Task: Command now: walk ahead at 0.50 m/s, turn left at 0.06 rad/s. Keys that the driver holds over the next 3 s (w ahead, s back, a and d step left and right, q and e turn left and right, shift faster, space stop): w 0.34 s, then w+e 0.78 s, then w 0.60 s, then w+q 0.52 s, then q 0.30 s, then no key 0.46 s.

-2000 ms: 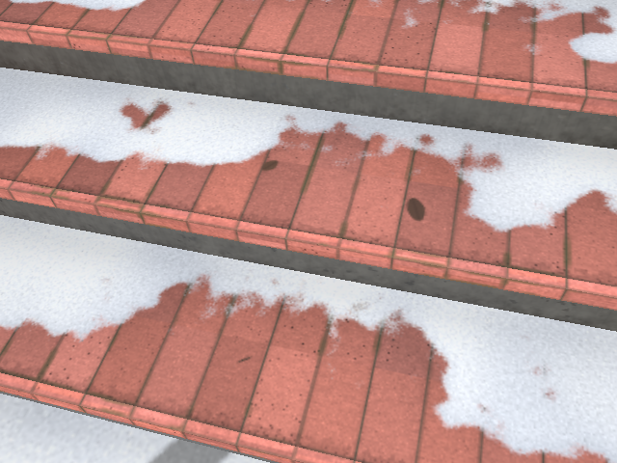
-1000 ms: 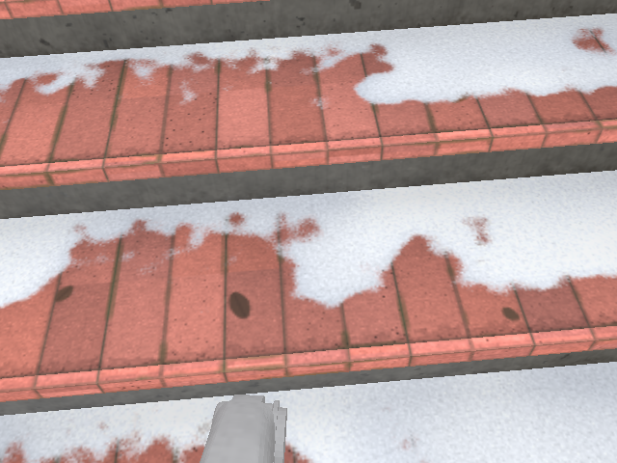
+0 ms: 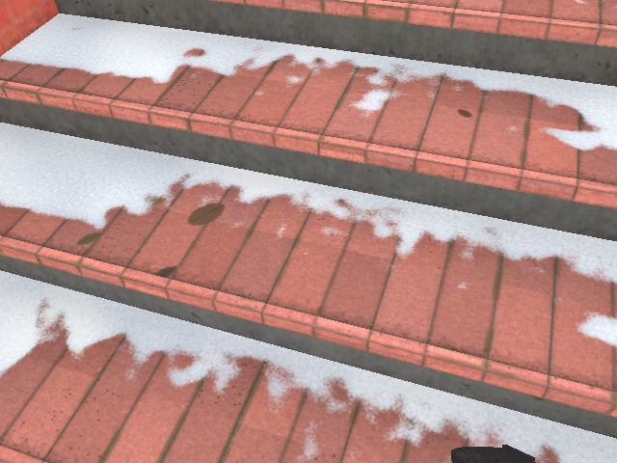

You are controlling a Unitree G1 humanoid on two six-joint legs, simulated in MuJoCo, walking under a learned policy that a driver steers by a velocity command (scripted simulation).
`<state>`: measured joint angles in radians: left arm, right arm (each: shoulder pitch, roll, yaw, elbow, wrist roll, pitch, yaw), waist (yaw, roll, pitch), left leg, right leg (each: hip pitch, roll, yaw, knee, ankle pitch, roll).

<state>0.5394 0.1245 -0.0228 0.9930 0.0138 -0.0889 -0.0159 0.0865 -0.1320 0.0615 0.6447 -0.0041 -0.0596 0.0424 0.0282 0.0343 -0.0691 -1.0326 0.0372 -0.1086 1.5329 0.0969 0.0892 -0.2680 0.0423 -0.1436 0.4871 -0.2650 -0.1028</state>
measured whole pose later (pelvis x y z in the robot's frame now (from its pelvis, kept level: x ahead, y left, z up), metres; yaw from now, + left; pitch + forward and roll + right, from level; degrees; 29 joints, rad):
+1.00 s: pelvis +0.61 -0.05 +0.16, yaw -19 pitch +3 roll -2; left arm -0.01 0.12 -0.06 0.59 -0.01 -0.03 -0.07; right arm 0.46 -0.16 0.02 1.01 -0.01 -0.04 -0.04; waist -0.01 0.01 0.00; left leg 0.07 0.18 0.30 0.49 -0.24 -0.04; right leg -0.95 -0.02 -0.17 1.28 -0.40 -0.16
